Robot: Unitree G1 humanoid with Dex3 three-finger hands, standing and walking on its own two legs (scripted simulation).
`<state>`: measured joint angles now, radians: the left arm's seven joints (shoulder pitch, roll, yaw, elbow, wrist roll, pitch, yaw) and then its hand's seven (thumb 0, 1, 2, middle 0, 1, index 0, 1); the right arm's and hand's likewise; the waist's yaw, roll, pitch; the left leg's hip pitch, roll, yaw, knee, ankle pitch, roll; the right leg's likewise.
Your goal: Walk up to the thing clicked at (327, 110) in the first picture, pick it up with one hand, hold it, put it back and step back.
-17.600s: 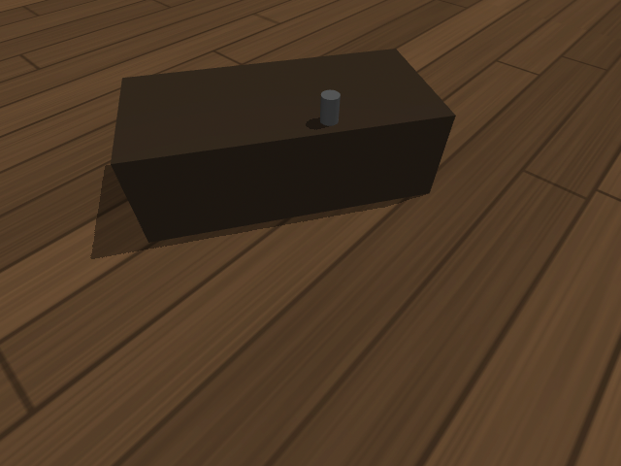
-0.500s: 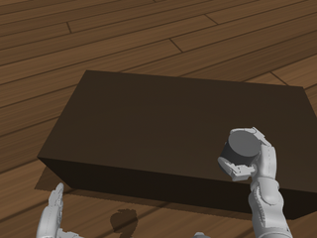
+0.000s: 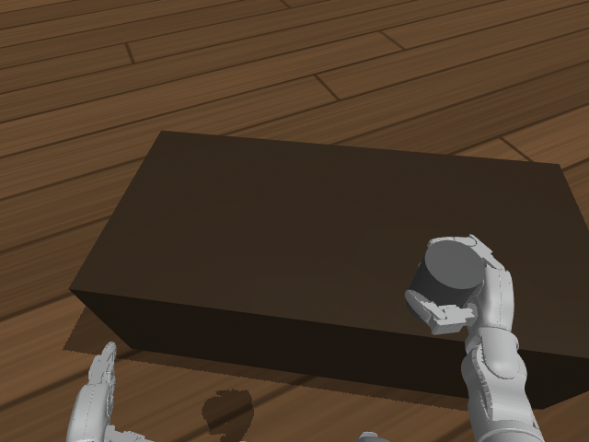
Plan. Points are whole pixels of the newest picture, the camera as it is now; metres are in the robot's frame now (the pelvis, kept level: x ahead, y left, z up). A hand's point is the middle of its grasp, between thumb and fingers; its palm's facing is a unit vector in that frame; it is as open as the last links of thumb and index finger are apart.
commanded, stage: hold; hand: right
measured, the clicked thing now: (441, 285) +0.33 -0.17 +0.03
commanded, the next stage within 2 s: crouch in 1.24 s
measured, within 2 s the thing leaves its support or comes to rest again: neither
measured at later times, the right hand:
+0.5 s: hand (439, 290) +0.33 -0.17 +0.02, palm faces +0.20 +0.98 +0.00, open 9.8 cm
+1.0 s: hand (439, 284) +0.33 -0.17 +0.03, palm faces +0.18 +0.98 -0.01, open 9.8 cm
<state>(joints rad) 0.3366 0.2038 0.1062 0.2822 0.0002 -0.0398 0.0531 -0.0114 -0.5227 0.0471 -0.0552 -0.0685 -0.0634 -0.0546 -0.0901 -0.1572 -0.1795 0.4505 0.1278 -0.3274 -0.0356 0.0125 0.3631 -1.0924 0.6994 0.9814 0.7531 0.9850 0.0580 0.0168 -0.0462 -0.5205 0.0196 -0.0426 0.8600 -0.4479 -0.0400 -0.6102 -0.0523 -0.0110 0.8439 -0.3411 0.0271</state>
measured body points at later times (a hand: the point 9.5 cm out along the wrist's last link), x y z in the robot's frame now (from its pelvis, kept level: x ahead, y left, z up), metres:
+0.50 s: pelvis +0.00 +0.00 +0.00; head +0.03 -0.01 +0.45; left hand +0.16 +0.26 -0.04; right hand +0.31 -0.23 +0.03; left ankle -0.01 +0.15 -0.70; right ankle +0.05 -0.14 -0.70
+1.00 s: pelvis +0.00 +0.00 +0.00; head +0.04 -0.01 +0.45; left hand +0.16 +0.26 -0.04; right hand +0.32 -0.22 +0.03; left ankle -0.01 +0.15 -0.70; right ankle +0.05 -0.14 -0.70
